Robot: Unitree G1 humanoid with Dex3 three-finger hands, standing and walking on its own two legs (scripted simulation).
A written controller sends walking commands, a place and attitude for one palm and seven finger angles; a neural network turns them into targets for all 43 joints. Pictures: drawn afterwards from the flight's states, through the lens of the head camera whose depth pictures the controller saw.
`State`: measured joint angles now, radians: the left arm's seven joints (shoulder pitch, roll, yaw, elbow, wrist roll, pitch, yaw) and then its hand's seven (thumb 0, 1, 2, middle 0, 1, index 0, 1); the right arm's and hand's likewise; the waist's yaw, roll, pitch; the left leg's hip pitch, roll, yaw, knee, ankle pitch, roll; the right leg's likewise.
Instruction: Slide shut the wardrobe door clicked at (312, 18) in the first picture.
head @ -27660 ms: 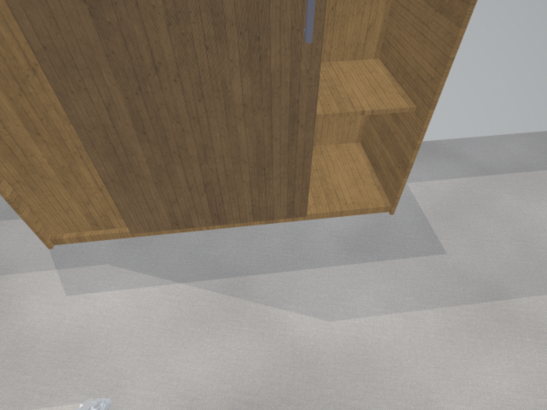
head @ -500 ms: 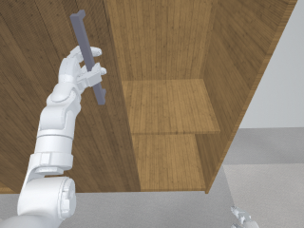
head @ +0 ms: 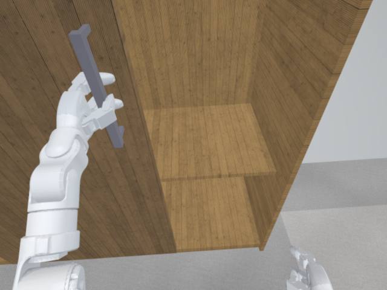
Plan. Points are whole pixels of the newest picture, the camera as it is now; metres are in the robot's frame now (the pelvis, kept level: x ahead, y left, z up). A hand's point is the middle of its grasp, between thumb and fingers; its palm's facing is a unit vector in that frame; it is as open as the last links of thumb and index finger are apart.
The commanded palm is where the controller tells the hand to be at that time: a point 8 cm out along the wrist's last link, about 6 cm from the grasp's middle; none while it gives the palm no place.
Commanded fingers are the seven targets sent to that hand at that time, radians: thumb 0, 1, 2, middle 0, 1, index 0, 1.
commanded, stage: tug the door sideways, standing still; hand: left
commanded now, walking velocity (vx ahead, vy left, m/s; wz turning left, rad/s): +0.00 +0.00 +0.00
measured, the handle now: (104, 94) +0.43 +0.19 +0.22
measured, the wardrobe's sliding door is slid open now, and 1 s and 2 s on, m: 0.42 0.42 0.23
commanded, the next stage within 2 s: step sideways, sliding the door along in 0.34 s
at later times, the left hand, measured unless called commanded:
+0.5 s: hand (111, 110) +0.38 +0.16 +0.22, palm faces +0.14 -0.99 -0.10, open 5.7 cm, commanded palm +0.36 +0.20 +0.23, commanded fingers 0.00 0.90 0.90 -0.45 -1.40 -0.45 -1.40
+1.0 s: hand (118, 109) +0.40 +0.16 +0.21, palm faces +0.27 -0.96 -0.06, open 5.9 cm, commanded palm +0.37 +0.16 +0.22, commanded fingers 0.00 0.90 0.90 -0.45 -1.40 -0.45 -1.40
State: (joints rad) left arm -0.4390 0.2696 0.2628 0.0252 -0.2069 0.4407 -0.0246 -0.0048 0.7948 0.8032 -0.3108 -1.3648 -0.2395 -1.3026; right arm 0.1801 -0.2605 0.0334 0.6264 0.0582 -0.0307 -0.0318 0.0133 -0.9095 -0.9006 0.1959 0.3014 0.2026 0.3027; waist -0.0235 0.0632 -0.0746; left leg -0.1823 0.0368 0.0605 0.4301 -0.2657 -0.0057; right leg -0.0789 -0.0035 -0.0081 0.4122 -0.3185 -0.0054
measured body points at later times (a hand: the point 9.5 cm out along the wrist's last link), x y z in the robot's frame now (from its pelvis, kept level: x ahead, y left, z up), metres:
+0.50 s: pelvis +0.02 +0.01 +0.00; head +0.02 -0.01 +0.45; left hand +0.37 +0.22 +0.23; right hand +0.26 -0.16 -0.09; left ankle -0.03 +0.12 -0.74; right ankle -0.09 -0.13 -0.72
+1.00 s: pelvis +0.00 -0.03 -0.01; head +0.06 -0.03 +0.43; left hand +0.38 +0.21 +0.21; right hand +0.17 -0.25 -0.14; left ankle -0.01 +0.10 -0.74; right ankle +0.04 -0.13 -0.70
